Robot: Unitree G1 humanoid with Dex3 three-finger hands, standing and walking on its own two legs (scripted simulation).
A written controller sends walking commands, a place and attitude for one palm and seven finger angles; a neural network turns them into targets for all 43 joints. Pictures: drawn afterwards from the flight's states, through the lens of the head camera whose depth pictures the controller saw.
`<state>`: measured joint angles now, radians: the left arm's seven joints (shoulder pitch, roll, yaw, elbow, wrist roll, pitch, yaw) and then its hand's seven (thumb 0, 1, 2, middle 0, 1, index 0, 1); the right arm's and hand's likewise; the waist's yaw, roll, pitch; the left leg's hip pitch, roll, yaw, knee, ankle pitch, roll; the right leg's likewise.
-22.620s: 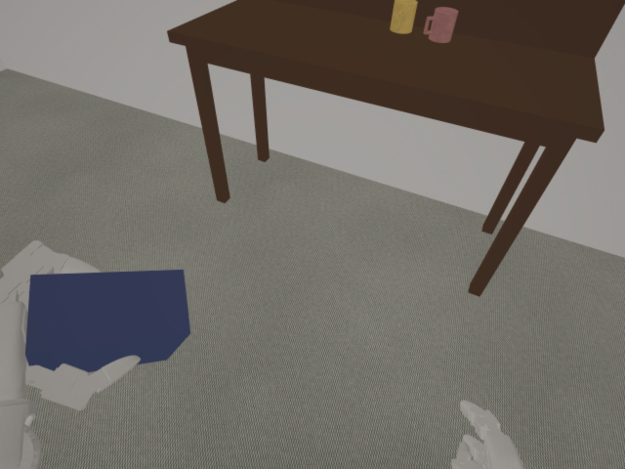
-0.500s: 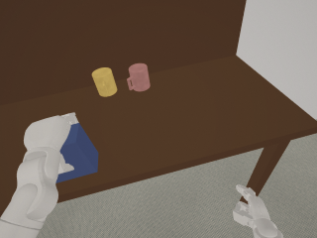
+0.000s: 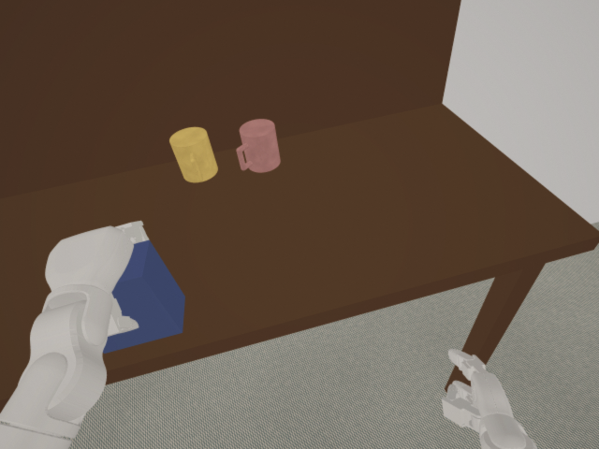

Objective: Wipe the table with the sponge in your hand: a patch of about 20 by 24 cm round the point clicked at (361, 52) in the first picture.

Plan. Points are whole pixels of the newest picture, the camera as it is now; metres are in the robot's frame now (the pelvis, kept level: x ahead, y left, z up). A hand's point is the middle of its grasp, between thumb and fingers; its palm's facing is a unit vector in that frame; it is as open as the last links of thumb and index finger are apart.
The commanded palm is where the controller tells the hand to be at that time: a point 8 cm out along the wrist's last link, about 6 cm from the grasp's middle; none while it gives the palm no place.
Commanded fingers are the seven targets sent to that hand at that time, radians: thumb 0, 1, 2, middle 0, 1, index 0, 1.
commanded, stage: lower the sponge onto the table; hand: left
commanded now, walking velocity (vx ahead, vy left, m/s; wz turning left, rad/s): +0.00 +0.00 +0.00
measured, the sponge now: (133, 307) +0.25 +0.28 +0.07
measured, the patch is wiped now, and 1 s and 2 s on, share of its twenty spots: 0.00 0.00 0.20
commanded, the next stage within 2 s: wipe forward along the first lane in 0.76 s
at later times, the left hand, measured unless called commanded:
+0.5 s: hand (121, 294) +0.25 +0.28 +0.11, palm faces +0.05 -0.10 -0.99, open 10.6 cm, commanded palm +0.22 +0.28 +0.18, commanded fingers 0.00 0.10 1.30 -1.20 -1.60 -1.20 -1.60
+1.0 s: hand (123, 293) +0.26 +0.29 +0.10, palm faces +0.04 -0.08 -1.00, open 10.6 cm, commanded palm +0.23 +0.29 +0.16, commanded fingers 0.00 0.10 1.30 -1.20 -1.60 -1.20 -1.60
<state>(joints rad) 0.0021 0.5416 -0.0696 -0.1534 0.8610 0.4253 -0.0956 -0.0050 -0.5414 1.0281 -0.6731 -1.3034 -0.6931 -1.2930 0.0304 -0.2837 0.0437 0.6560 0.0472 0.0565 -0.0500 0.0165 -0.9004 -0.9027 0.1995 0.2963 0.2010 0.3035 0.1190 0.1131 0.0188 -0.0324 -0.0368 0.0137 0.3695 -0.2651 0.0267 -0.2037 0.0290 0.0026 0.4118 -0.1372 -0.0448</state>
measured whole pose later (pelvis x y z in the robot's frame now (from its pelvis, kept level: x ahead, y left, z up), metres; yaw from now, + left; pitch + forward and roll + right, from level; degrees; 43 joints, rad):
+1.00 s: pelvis +0.01 +0.01 +0.00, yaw +0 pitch -3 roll +0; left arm 0.06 0.49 -0.09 -0.12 0.91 0.40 -0.01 -0.01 -0.54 1.03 -0.67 -1.30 -0.69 -1.29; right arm 0.05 -0.28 0.03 0.67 0.05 0.08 -0.04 0.02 -0.90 -0.90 0.20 0.30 0.20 0.30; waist 0.12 0.10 0.00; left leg -0.03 -0.04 0.01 0.36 -0.28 0.03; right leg -0.20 0.03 0.00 0.40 -0.15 -0.04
